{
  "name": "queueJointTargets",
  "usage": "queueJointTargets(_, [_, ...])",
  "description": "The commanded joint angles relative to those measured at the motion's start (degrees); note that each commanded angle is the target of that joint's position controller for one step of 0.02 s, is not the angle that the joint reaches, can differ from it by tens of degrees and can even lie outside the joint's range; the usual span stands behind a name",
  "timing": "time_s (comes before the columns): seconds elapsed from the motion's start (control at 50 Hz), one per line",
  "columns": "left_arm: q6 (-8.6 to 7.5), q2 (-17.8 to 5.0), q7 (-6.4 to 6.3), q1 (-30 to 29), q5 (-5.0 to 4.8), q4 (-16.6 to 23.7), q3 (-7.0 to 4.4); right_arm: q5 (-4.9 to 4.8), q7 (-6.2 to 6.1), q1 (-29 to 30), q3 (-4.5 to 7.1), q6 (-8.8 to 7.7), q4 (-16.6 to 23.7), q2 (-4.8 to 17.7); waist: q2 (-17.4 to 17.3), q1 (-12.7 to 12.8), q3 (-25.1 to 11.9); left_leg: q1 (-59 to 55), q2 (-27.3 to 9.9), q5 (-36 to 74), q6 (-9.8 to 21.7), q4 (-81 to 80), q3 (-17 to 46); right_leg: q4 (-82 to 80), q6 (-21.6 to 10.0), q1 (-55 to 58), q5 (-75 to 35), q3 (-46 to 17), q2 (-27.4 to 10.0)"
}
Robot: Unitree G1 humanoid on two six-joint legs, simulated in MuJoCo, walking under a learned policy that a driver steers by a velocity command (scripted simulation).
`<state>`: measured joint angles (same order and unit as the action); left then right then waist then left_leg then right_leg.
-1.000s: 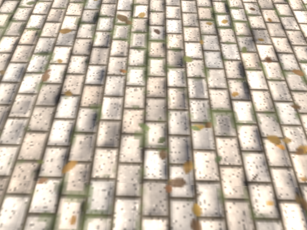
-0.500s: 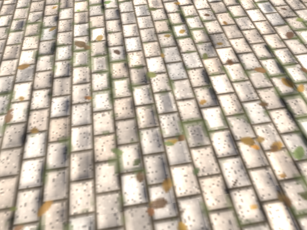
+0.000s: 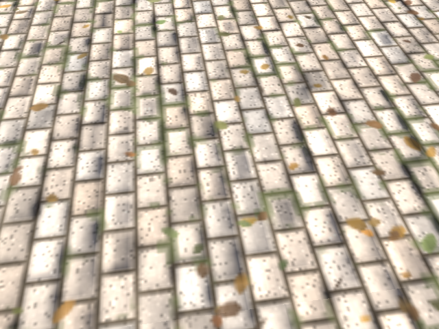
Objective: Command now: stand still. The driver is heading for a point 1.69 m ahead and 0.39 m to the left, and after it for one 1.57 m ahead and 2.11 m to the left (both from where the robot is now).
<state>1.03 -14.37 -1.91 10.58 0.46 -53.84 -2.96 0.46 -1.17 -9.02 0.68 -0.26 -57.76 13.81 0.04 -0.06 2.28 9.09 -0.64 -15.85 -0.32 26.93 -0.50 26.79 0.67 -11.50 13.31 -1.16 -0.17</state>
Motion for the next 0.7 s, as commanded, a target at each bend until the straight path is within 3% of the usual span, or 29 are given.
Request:
queueJointTargets(0.02, [-0.71, -6.09, -0.38, -0.87, -0.09, 0.94, -1.06, -0.05, -0.23, -0.08, 1.24, -0.40, 1.23, 6.93, 0.04, -0.34, -1.75, 2.62, -2.30, 7.17, 1.20, -5.70, 2.33, -3.46, -0.91, 2.50, -9.33, -1.84, -1.82])
queueJointTargets(0.34, [-0.67, -5.19, -0.77, 0.13, -0.32, -6.02, -0.21, -0.15, -0.67, -3.05, 0.78, -0.23, -2.07, 6.02, -0.25, -0.06, -0.89, 2.96, -1.31, 7.47, 1.23, -6.19, 1.70, -3.94, -0.81, 2.24, -8.55, -0.93, -1.60])
queueJointTargets(0.7, [-0.66, -3.74, -0.90, 2.21, -0.46, -9.62, 0.65, -0.26, -0.96, -7.51, 0.41, -0.26, -3.49, 4.34, -0.05, 0.07, 0.00, 3.52, -0.82, 6.92, 1.36, -6.11, 1.42, -4.02, -0.73, 1.11, -7.41, -0.39, -1.36])
